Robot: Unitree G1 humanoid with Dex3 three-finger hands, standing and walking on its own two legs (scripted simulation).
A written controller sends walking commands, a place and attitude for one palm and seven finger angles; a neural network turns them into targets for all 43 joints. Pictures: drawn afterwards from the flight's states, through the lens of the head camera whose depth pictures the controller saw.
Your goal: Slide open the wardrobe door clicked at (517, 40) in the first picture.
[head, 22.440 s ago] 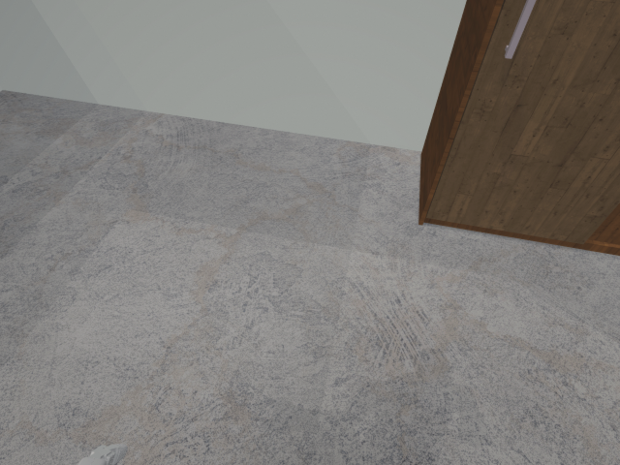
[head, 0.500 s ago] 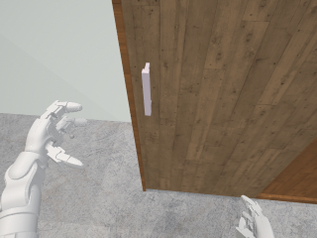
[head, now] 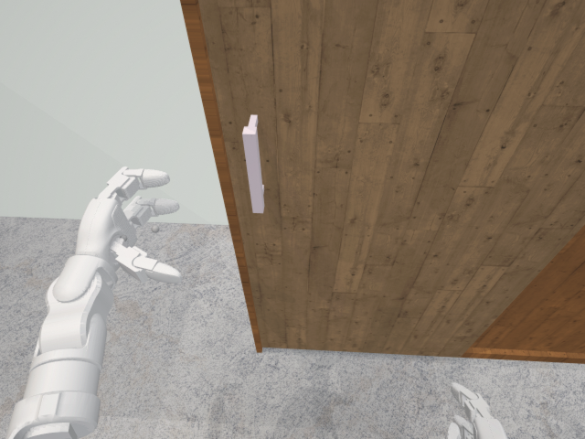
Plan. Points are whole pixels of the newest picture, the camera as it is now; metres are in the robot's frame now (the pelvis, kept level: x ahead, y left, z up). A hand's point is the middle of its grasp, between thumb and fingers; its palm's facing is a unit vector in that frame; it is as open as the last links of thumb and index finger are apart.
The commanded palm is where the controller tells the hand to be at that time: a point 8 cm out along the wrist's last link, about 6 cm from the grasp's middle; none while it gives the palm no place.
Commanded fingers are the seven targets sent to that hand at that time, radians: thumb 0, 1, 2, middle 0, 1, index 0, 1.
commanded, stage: move the hooked fingers beside the handle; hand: left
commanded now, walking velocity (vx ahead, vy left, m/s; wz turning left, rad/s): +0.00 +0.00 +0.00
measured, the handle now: (256, 166) +0.49 +0.09 +0.11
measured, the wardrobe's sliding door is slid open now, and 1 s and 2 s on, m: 0.00 0.00 0.00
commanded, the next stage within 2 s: none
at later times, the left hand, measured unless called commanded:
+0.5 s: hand (199, 205) +0.40 +0.16 +0.11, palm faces -0.03 -1.00 +0.00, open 14.0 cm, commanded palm +0.38 +0.21 +0.12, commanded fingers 0.00 -0.50 0.30 -0.30 -1.20 -0.30 -1.20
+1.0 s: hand (211, 194) +0.43 +0.15 +0.11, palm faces +0.01 -1.00 -0.01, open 14.0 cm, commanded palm +0.39 +0.20 +0.11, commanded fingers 0.00 -0.50 0.30 -0.30 -1.20 -0.30 -1.20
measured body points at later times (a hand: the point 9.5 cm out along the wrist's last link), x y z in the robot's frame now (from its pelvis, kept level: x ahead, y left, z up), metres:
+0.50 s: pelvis +0.00 -0.01 +0.00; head +0.02 -0.02 +0.45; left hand +0.39 +0.21 +0.12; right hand +0.11 -0.27 -0.11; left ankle +0.06 +0.11 -0.73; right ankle -0.04 -0.10 -0.73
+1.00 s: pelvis +0.01 -0.01 -0.01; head +0.04 -0.02 +0.44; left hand +0.42 +0.20 +0.11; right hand +0.09 -0.27 -0.12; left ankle +0.06 +0.11 -0.73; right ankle -0.04 -0.10 -0.73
